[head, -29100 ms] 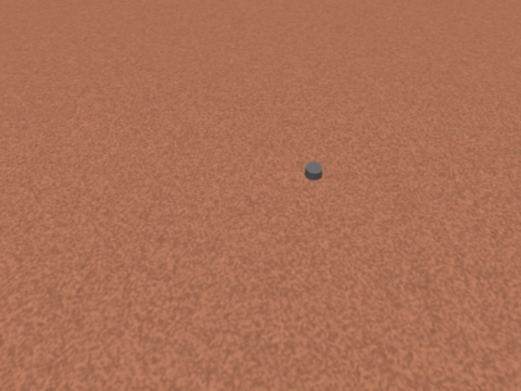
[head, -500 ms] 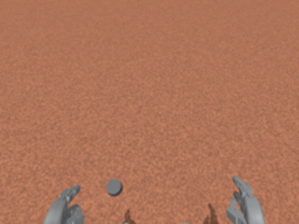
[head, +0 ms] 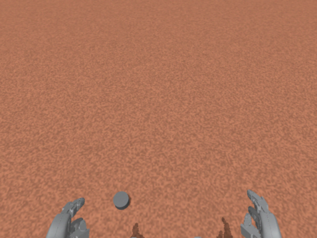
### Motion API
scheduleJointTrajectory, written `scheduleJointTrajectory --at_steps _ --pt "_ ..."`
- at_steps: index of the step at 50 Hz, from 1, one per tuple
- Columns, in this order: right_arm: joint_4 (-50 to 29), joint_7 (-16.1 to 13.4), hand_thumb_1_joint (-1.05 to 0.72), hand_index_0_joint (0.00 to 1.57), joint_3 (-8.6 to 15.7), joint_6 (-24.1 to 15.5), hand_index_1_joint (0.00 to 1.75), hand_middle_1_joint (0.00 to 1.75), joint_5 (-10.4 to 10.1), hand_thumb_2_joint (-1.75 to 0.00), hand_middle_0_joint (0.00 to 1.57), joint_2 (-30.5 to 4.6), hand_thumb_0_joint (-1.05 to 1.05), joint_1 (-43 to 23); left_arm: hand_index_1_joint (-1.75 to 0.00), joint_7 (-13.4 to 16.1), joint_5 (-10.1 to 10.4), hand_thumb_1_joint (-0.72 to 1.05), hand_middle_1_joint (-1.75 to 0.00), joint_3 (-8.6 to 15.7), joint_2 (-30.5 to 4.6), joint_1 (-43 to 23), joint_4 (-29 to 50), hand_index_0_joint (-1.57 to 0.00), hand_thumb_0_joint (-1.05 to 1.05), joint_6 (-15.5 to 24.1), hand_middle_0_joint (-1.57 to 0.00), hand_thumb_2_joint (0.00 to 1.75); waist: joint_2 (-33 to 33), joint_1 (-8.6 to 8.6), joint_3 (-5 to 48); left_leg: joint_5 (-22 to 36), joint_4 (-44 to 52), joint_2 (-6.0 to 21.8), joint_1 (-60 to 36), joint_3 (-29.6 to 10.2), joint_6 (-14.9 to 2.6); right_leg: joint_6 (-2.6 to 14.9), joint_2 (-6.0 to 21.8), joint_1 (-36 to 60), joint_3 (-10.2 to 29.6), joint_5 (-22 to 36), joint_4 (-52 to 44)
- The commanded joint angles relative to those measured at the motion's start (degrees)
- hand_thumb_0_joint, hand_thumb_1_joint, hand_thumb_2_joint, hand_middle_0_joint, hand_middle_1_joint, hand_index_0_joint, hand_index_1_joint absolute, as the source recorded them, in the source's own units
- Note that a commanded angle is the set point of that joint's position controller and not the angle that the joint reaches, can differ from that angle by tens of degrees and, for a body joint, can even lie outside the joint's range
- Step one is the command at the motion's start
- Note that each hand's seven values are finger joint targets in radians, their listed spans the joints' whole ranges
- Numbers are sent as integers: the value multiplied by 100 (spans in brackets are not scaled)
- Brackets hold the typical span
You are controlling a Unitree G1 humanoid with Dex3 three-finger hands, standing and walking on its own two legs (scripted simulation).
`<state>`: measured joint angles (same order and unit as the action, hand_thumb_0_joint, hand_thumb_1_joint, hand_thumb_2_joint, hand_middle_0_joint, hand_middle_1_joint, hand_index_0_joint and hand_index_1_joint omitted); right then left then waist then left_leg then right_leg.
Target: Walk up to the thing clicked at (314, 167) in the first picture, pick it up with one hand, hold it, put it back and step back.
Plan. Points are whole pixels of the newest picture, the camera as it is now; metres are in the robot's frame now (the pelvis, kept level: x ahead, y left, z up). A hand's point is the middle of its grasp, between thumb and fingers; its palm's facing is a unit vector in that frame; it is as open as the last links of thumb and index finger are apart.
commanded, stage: home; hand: left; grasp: from above
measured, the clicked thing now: (121, 200) +0.44 +0.22 -0.69
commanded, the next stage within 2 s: stand in 0.38 s
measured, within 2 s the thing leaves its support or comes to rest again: neither
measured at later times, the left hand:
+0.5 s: hand (88, 232) +0.16 +0.18 -0.05, palm faces +0.03 -0.97 -0.23, open 7.4 cm
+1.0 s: hand out of the picture +0.05 +0.24 -0.11, palm faces +0.03 -0.95 -0.31, open 7.4 cm
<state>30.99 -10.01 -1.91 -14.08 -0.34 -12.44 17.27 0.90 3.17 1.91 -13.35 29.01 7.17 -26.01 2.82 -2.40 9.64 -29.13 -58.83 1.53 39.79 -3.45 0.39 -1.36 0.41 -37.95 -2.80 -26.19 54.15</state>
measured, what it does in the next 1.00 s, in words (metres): rises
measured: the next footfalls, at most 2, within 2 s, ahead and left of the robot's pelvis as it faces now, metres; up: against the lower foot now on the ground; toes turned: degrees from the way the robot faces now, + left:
none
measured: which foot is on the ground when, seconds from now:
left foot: down 0.00-1.00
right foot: down 0.00-1.00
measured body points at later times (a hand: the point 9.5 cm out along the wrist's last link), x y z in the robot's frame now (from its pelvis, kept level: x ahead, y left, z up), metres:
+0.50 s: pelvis +0.00 +0.00 +0.00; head +0.02 +0.01 +0.45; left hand +0.16 +0.23 -0.03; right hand +0.16 -0.25 -0.06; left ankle +0.00 +0.12 -0.68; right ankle +0.01 -0.14 -0.68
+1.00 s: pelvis -0.01 +0.01 +0.05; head -0.01 +0.02 +0.50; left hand +0.05 +0.29 -0.09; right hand +0.07 -0.26 -0.08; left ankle +0.00 +0.12 -0.68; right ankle +0.01 -0.14 -0.68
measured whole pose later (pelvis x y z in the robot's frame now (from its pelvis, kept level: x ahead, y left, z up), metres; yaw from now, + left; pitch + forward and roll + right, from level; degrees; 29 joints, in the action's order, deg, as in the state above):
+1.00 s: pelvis -0.01 +0.01 +0.05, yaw +0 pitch -3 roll -1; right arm 56.7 -1.1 2.4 -0.6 2.6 -15.5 11.4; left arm 1.8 -2.1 2.5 -15.9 13.0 -55.2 -1.5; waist -0.4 1.0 -2.4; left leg -17.1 -33.1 -1.1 13.0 -0.3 -1.4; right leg -2.7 3.0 -12.8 -0.1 -15.2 31.1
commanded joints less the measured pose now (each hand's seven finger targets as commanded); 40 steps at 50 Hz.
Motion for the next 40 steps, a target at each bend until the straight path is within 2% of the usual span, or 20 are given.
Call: scheduleJointTrajectory --at_steps 1,4,5,9,11,12,14,15,17,18,19,21,23,24,25,27,29,30,33,40 --pt "-951 -99 -90 20 310 -321 30 30 6 -90 20 -709 0 -463 -30 46 -25 90 -30 304 -515 -206 1092 -20 0 321 -20 90 -64 3 366 1214 997 -134 -402 86 -91 122 -149 370 -108 919 -834" --pt "-945 -103 -90 20 312 -338 30 30 1 -90 20 -717 0 -457 -30 41 -30 90 -30 315 -541 -207 1181 -20 0 306 -20 90 -62 26 344 1102 990 -153 -390 118 -106 108 -131 361 -84 844 -884" --pt "-907 -108 -90 20 322 -327 30 30 2 -90 20 -735 0 -447 -30 47 -38 90 -30 447 -644 -64 1000 -20 0 278 -20 90 6 36 272 1000 1031 -148 -386 114 -97 109 -137 346 -79 749 -885" --pt "-976 -109 -90 20 315 -328 30 30 -2 -90 20 -697 0 -477 -30 45 -54 90 -30 299 -545 -170 1228 -20 0 303 -20 90 -12 11 388 1197 945 -166 -427 141 -105 106 -123 386 -63 955 -888" --pt "-941 -123 -90 20 335 -320 30 30 -4 -90 20 -731 0 -445 -30 64 -46 90 -30 420 -646 -72 1140 -20 0 296 -20 90 -100 34 405 1243 921 -166 -411 143 -116 101 -118 430 -54 1004 -887" --pt "-958 -111 -90 20 305 -322 30 30 -3 -90 20 -704 0 -471 -30 43 -38 90 -30 255 -529 -176 1196 -20 0 306 -20 90 -52 -18 374 1192 931 -171 -408 144 -121 99 -118 399 -54 980 -895" --pt "-924 -120 -90 20 331 -329 30 30 -3 -90 20 -712 0 -428 -30 62 -43 90 -30 406 -605 -105 1098 -20 0 287 -20 90 -51 7 376 1110 933 -169 -394 143 -120 97 -117 390 -51 900 -906" --pt "-953 -113 -90 20 318 -326 30 30 -17 -90 20 -717 0 -477 -30 48 -29 90 -30 303 -553 -201 1204 -20 0 307 -20 90 -49 -12 280 1091 960 -161 -386 145 -119 102 -117 365 -56 874 -924" --pt "-910 -120 -90 20 336 -320 30 30 -4 -90 20 -731 0 -408 -30 58 -39 90 -30 388 -612 -53 1113 -20 0 276 -20 90 4 -16 511 1338 930 -156 -513 126 -110 112 -128 453 -56 1090 -845" --pt "-949 -105 -90 20 327 -326 30 30 -11 -90 20 -731 0 -483 -30 42 -43 90 -30 254 -554 -222 1271 -20 0 307 -20 90 48 -15 383 1320 984 -140 -478 94 -97 116 -149 366 -96 1058 -820" --pt "-896 -112 -90 20 345 -301 30 30 -10 -90 20 -738 0 -406 -30 58 -35 90 -30 426 -641 -19 1090 -20 0 288 -20 90 50 18 411 1334 954 -145 -491 109 -99 119 -137 404 -79 1068 -825" --pt "-943 -107 -90 20 324 -305 30 30 -13 -90 20 -718 0 -471 -30 52 -43 90 -30 271 -527 -114 1153 -20 0 307 -20 90 -18 0 373 1333 968 -134 -477 92 -98 119 -146 402 -101 1049 -834" --pt "-930 -109 -90 20 336 -302 30 30 -11 -90 20 -744 0 -447 -30 60 -37 90 -30 337 -609 -108 1188 -20 0 305 -20 90 42 -2 393 1361 985 -133 -511 88 -95 128 -153 390 -101 1056 -813" --pt "488 232 -90 20 540 361 30 30 730 -90 20 -1372 0 -875 -30 273 -680 90 -30 298 -1046 -1804 -823 -20 0 1507 -20 90 -354 458 -974 2338 1412 99 -607 -79 -330 451 290 1255 436 1171 -1104" --pt "470 404 -90 20 633 603 30 30 687 -90 20 -1352 0 -867 -30 256 -710 90 -30 399 -1082 -1274 -1832 -20 0 1889 -20 90 -591 414 -447 2546 1404 63 -1065 53 -382 601 340 1461 679 1319 -1172" --pt "469 574 -90 20 612 787 30 30 710 -90 20 -1391 0 -639 -30 195 -739 90 -30 347 -1143 -1356 -2278 -20 0 2174 -20 90 -474 235 -347 2420 1526 69 -1325 -47 -382 620 296 1409 692 1528 -1191" --pt "688 756 -90 20 589 835 30 30 456 -90 20 -1219 0 -696 -30 159 -668 90 -30 301 -1161 -1536 -2735 -20 0 2326 -20 90 -127 345 -175 2058 1849 35 -1628 -109 -404 488 409 1832 652 1547 -1201" --pt "773 802 -90 20 618 869 30 30 374 -90 20 -1214 0 -816 -30 152 -639 90 -30 322 -1164 -1513 -2959 -20 0 2344 -20 90 -374 420 -228 2071 1889 13 -1773 -36 -358 497 447 1777 721 1506 -1299" --pt "1017 868 -90 20 687 950 30 30 299 -90 20 -1209 0 -928 -30 167 -577 90 -30 340 -1149 -1663 -3669 -20 0 2442 -20 90 -383 438 -83 2091 1976 22 -1964 -97 -349 402 513 2035 703 1706 -1612" --pt "1580 852 -90 20 702 1142 30 30 327 -90 20 -1240 0 -905 -30 185 -570 90 -30 321 -1164 -1956 -4832 -20 0 2653 -20 90 -278 320 -630 2005 2632 133 -2277 -212 -344 301 528 2268 659 1802 -2217"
